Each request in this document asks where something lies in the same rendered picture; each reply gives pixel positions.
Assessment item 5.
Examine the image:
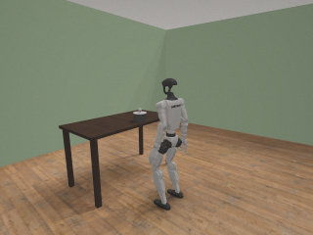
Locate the robot right upper arm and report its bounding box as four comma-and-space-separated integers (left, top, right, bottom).
178, 98, 188, 123

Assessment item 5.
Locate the pot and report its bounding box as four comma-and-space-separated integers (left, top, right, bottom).
133, 114, 147, 122

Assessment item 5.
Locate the robot left upper arm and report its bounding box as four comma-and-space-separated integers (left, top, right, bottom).
156, 100, 167, 130

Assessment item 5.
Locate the robot right foot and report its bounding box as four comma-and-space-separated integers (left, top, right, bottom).
167, 189, 184, 199

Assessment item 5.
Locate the left robot forearm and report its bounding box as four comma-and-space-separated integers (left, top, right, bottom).
153, 122, 165, 151

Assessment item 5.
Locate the right robot forearm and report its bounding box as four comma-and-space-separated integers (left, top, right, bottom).
180, 120, 189, 139

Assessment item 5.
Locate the lid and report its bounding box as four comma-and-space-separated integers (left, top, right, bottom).
133, 111, 147, 115

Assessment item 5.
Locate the robot right hand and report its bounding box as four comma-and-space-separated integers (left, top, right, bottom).
178, 138, 188, 153

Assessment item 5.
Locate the table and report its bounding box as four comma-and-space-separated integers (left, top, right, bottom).
59, 110, 167, 209

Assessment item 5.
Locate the robot head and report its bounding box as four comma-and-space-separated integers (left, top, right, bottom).
161, 78, 178, 101

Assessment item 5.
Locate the robot left hand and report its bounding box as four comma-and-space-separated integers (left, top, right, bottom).
149, 149, 159, 167

